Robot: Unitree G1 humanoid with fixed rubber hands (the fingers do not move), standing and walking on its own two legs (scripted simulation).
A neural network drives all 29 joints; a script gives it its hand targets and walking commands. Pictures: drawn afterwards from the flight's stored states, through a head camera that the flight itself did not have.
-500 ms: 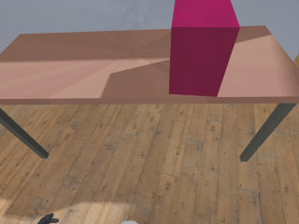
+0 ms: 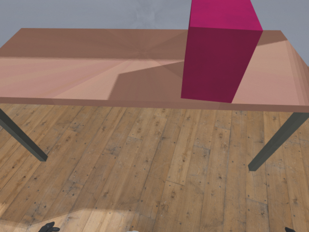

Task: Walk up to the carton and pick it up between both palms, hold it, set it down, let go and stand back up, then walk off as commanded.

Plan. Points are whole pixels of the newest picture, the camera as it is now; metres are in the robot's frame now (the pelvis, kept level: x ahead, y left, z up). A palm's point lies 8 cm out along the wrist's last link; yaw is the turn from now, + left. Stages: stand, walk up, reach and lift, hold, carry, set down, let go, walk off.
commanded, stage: walk up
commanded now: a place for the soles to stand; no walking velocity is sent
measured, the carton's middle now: (212, 50) +0.73 -0.15 +0.07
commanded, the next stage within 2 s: none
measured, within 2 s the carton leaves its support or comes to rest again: neither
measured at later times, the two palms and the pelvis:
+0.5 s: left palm out of the picture +0.10 +0.33 -0.08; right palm out of the picture +0.07 -0.33 -0.10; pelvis +0.00 +0.00 -0.01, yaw +0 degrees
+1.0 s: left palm (101, 217) +0.17 +0.16 -0.03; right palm out of the picture +0.13 -0.50 -0.08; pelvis +0.09 -0.17 +0.03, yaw -4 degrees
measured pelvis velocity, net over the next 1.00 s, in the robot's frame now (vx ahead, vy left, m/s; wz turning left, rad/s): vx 0.09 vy -0.17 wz -0.07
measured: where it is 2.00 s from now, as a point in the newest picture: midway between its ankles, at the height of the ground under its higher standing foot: (225, 220)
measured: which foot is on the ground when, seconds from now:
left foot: down 0.00-0.70, up 0.72-1.00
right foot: down 0.00-0.42, up 0.44-0.68, down 0.70-1.00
